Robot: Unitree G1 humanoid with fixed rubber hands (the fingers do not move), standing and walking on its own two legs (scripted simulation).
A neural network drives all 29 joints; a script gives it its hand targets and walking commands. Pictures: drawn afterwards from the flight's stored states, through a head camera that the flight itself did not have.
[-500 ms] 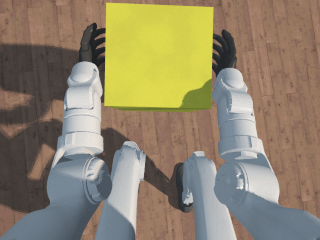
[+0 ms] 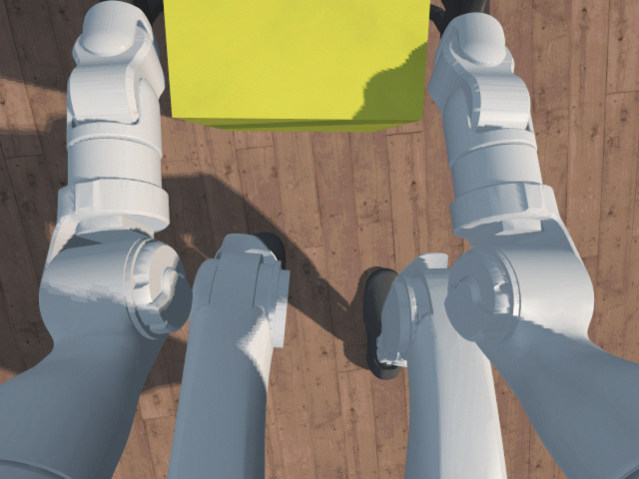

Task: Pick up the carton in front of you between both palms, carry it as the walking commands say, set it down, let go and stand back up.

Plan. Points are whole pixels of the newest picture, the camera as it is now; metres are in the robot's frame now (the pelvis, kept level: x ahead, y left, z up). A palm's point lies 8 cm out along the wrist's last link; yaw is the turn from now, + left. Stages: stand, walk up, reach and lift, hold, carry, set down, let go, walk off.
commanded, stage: set down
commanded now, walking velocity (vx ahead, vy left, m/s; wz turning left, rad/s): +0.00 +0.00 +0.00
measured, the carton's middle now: (300, 31) +0.53 +0.10 -0.22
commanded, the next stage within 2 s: none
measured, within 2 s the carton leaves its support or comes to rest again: rests again in 0.62 s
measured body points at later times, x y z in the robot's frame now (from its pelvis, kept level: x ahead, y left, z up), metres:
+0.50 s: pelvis +0.00 +0.00 -0.05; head +0.36 +0.05 +0.21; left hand +0.52 +0.26 -0.21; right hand +0.57 -0.05 -0.22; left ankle +0.12 +0.12 -0.39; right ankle +0.09 -0.11 -0.39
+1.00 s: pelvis -0.01 +0.00 -0.06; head +0.36 +0.04 +0.18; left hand +0.52 +0.26 -0.23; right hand +0.56 -0.05 -0.23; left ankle +0.12 +0.12 -0.39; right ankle +0.09 -0.11 -0.39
